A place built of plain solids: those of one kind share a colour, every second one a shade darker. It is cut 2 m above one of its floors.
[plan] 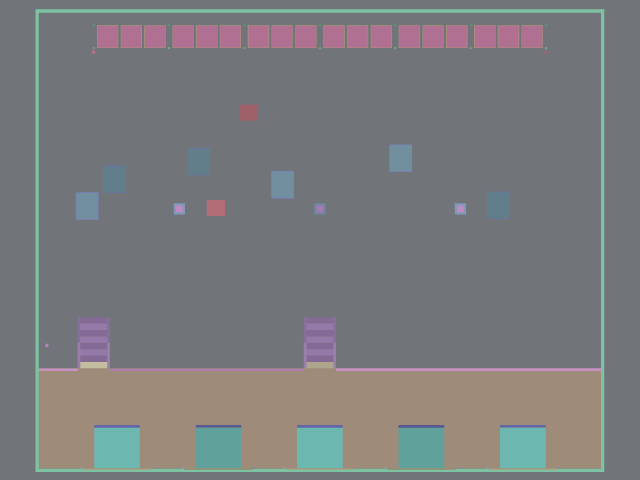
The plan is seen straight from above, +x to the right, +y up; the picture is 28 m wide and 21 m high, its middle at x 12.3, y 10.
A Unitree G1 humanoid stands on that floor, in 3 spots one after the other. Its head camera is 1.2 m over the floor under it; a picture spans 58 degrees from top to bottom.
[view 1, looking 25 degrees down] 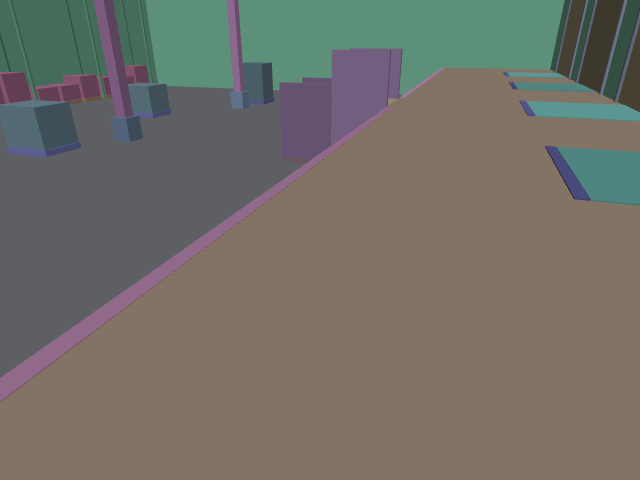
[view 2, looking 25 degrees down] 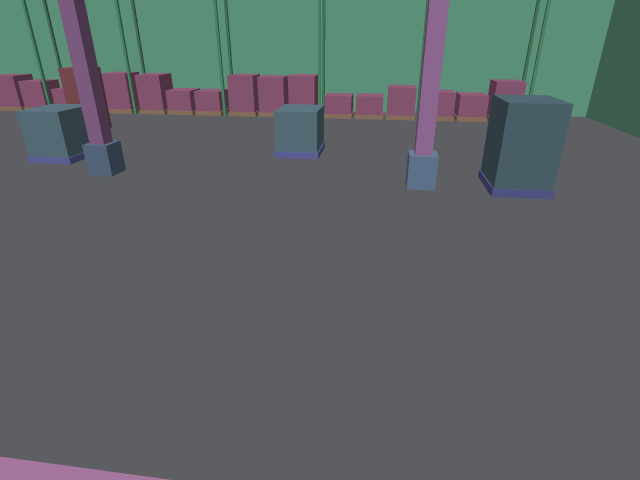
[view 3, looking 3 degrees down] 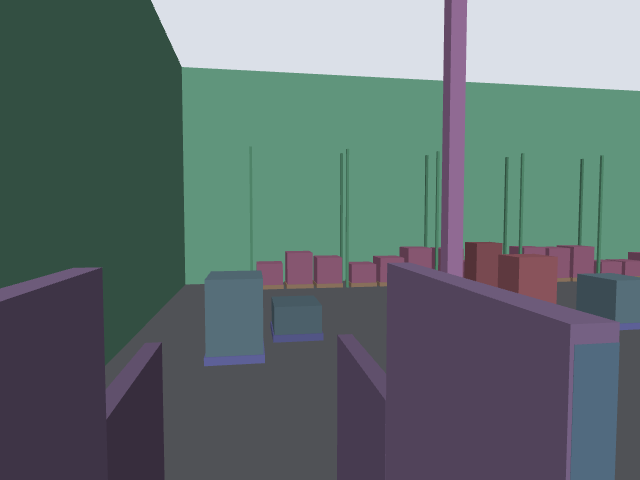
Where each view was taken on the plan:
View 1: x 3.00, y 2.79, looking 19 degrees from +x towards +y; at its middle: south_deck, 2.84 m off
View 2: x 17.69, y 3.58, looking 98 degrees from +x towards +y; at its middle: ground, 5.80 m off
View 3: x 2.40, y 3.67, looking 81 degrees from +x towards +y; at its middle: wall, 16.51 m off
